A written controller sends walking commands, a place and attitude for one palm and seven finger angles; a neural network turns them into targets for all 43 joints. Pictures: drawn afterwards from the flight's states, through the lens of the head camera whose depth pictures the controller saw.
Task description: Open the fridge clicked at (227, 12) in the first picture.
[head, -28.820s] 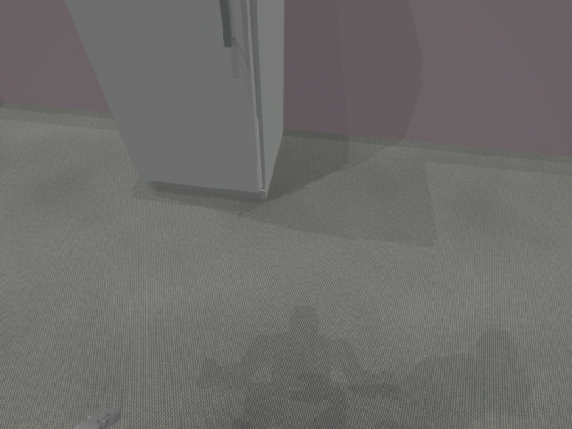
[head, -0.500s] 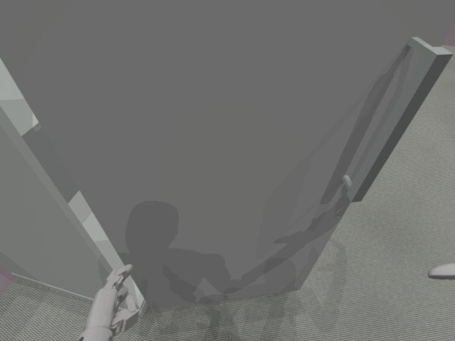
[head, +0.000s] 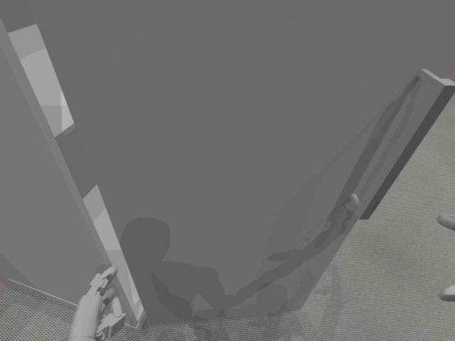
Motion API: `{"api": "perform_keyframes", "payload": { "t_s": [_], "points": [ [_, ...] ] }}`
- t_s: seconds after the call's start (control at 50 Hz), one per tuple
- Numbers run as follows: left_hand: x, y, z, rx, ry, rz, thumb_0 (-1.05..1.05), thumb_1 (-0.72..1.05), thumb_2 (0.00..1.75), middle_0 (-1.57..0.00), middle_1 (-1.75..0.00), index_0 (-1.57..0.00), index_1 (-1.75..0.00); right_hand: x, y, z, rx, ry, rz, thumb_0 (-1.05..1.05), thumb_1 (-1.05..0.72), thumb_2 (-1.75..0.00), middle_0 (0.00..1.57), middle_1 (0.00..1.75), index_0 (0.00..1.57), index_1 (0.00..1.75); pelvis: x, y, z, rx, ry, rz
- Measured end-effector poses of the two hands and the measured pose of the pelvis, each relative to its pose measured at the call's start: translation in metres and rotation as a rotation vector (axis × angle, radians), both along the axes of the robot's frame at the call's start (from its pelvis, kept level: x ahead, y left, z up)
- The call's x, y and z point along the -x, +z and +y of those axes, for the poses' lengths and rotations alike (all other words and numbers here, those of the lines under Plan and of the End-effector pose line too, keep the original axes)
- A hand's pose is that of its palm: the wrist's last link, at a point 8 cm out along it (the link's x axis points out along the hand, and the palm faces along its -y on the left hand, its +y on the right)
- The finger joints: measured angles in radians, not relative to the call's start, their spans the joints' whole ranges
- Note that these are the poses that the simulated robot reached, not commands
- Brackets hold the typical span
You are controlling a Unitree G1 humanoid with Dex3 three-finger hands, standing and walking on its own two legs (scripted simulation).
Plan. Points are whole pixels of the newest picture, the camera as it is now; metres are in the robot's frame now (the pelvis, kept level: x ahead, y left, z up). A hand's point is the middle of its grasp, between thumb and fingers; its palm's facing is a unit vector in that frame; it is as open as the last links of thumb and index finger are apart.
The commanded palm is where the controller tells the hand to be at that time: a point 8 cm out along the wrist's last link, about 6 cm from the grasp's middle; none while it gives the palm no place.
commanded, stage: draw the hand back to the body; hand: right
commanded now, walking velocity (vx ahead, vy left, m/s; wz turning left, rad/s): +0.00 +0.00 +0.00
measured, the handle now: (388, 155) +0.40 -0.29 +0.17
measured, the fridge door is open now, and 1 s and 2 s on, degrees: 67 67 67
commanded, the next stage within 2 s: step back with the hand held close in 1.12 s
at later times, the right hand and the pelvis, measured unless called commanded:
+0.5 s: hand (443, 242) +0.22 -0.30 +0.16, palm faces +0.50 +0.77 -0.40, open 11.2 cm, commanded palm +0.17 -0.32 +0.18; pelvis +0.02 -0.01 +0.00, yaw +1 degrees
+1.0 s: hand (433, 243) +0.22 -0.28 +0.16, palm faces +0.46 +0.80 -0.39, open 7.5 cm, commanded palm +0.17 -0.31 +0.18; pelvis +0.03 -0.01 +0.01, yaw +1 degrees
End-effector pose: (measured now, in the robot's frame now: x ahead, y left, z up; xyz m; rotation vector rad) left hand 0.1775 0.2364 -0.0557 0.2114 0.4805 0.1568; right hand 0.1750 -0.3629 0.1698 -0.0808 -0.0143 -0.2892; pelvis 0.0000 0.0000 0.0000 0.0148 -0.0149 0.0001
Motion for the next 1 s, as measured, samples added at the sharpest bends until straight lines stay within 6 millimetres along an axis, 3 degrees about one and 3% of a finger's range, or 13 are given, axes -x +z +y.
{"api": "perform_keyframes", "payload": {
  "t_s": [0.06, 0.16, 0.28, 0.42, 0.6, 0.84, 1.0],
  "points": [
    [-0.001, -0.001, 0.0, -0.008, -0.008, 0.001, 0.01, 0.9, 0.9, -0.2, -0.3, -0.2, -0.3, 0.003, -0.003, 0.008, 0.008, 0.008, -0.001, -0.02, 0.52, -0.22, 0.25, 1.13, 0.25, 1.13, 0.001, 0.0, 0.002, 0.0, -0.004, -0.005],
    [0.001, -0.006, -0.003, -0.022, -0.063, 0.051, 0.01, 0.9, 0.9, -0.2, -0.3, -0.2, -0.3, 0.007, 0.002, 0.009, 0.269, -0.196, 0.003, -0.01, 0.41, -0.27, 0.25, 1.07, 0.25, 1.07, 0.004, 0.0, 0.004, -0.007, -0.008, -0.004],
    [0.007, -0.018, -0.007, -0.009, -0.056, 0.136, 0.01, 0.9, 0.9, -0.2, -0.3, -0.2, -0.3, 0.014, 0.004, 0.023, 0.371, -0.27, -0.047, -0.01, 0.23, -0.36, 0.24, 0.97, 0.24, 0.96, -0.002, 0.002, 0.0, 0.002, 0.003, -0.009],
    [0.006, -0.025, -0.013, 0.01, -0.032, 0.194, 0.01, 0.9, 0.9, -0.2, -0.3, -0.2, -0.3, 0.005, 0.004, 0.029, 0.389, -0.263, -0.061, -0.01, -0.01, -0.47, 0.24, 0.82, 0.23, 0.82, -0.012, 0.003, -0.005, 0.012, 0.011, -0.022],
    [-0.012, -0.017, -0.02, 0.028, -0.027, 0.167, 0.01, 0.9, 0.9, -0.2, -0.3, -0.2, -0.3, -0.007, 0.011, 0.045, 0.399, -0.182, -0.074, 0.0, -0.33, -0.63, 0.23, 0.63, 0.22, 0.63, -0.024, 0.006, -0.01, 0.017, 0.026, -0.026],
    [-0.027, -0.008, -0.024, 0.018, -0.043, 0.164, 0.01, 0.9, 0.9, -0.2, -0.3, -0.2, -0.3, -0.004, 0.009, 0.051, 0.381, -0.162, -0.056, 0.01, -0.74, -0.83, 0.22, 0.39, 0.21, 0.39, -0.028, 0.008, -0.01, 0.014, 0.024, -0.028],
    [-0.024, -0.009, -0.024, 0.016, -0.049, 0.176, 0.01, 0.9, 0.9, -0.2, -0.3, -0.2, -0.3, -0.001, 0.008, 0.049, 0.374, -0.18, -0.053, 0.01, -0.86, -0.89, 0.21, 0.32, 0.21, 0.32, -0.025, 0.009, -0.009, 0.013, 0.02, -0.037]
  ]
}}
